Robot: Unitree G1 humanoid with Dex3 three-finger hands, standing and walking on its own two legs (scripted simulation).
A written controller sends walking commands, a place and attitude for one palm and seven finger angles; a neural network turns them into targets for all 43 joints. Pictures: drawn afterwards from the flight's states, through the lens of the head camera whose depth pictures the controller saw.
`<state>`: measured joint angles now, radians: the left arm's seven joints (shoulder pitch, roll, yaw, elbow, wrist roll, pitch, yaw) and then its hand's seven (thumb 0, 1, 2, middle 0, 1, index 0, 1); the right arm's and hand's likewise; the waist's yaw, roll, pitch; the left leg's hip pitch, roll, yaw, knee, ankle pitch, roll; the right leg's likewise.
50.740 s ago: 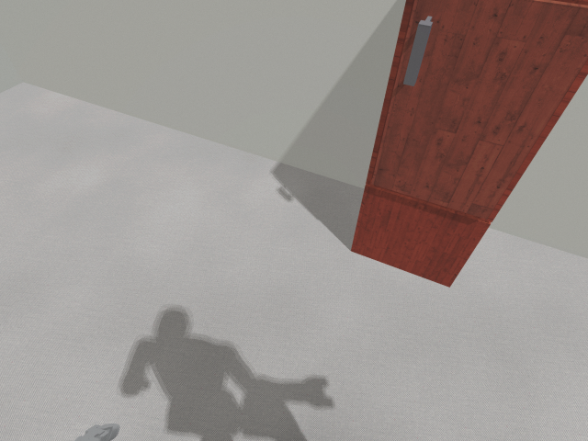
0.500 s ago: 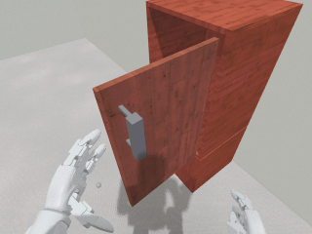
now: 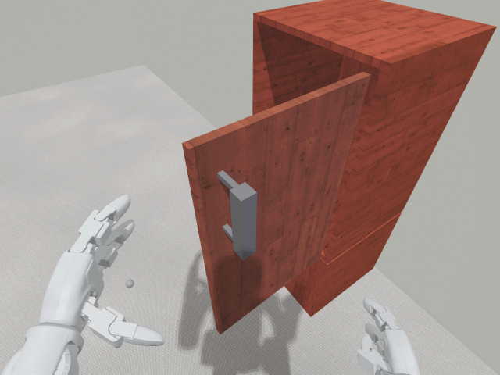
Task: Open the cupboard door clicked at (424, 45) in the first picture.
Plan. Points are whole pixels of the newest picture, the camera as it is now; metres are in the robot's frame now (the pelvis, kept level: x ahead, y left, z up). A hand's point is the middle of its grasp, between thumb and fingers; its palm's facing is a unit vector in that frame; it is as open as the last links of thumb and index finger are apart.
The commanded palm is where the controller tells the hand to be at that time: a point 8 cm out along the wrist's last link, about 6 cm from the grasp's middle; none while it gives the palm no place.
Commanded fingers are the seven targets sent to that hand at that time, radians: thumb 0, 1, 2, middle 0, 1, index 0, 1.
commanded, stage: draw the hand back to the body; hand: left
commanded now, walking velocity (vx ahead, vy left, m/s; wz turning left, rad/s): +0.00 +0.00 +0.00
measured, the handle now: (234, 215) +0.32 +0.07 +0.13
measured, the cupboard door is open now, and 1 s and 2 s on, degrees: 93 93 93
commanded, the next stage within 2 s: step back with the hand held close in 1.00 s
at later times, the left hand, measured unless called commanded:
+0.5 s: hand (98, 249) +0.22 +0.23 +0.15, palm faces +0.36 -0.84 -0.39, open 10.5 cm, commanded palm +0.17 +0.28 +0.17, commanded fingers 0.00 0.73 0.82 -0.19 -0.30 -0.19 -0.30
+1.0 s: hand (99, 240) +0.23 +0.24 +0.16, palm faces +0.41 -0.82 -0.40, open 7.4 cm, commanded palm +0.18 +0.28 +0.17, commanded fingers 0.00 0.90 0.90 -0.20 -0.30 -0.20 -0.30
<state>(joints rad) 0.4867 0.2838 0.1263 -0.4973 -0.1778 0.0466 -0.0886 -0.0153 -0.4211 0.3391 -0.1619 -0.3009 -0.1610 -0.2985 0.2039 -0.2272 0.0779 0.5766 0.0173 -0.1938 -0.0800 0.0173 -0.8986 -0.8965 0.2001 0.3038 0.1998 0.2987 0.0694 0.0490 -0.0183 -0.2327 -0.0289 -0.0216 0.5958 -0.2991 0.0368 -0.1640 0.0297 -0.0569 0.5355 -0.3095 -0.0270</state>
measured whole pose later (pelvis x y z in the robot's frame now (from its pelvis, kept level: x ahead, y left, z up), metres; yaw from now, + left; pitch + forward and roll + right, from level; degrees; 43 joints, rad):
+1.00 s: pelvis +0.03 -0.02 +0.01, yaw -2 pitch -4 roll +0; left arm 0.46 0.35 0.31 -0.36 -0.08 -0.06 0.10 0.01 0.88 0.90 -0.21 -0.30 -0.21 -0.30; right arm 0.17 -0.23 0.02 0.64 0.00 -0.04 -0.07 0.02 -0.90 -0.90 0.20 0.30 0.20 0.30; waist 0.07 0.06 0.02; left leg -0.07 -0.01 0.00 0.39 -0.25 0.01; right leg -0.02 0.05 -0.03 0.34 -0.25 -0.05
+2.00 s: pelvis -0.09 +0.03 +0.00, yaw -1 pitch +0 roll -2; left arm 0.55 0.40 0.40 -0.55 -0.04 -0.21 0.14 0.01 0.88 0.90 -0.22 -0.30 -0.22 -0.30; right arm 0.19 -0.20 0.00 0.59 0.01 -0.06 -0.07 0.02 -0.90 -0.90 0.20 0.30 0.20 0.30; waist 0.02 0.02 0.06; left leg -0.45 -0.03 0.02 0.58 -0.18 0.04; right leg -0.31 0.05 0.02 0.56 -0.26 0.00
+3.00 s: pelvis -0.24 +0.04 +0.01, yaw -4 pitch -1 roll +1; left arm 0.51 0.37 0.39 -0.41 -0.01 -0.20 0.15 0.01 0.88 0.90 -0.22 -0.30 -0.22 -0.30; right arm 0.31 -0.25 -0.02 0.70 -0.02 -0.13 -0.11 0.02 -0.90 -0.90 0.20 0.30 0.20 0.30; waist 0.01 -0.04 -0.06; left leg -0.28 0.05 0.03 0.63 -0.36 0.02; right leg -0.26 -0.03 -0.09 0.48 -0.21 -0.03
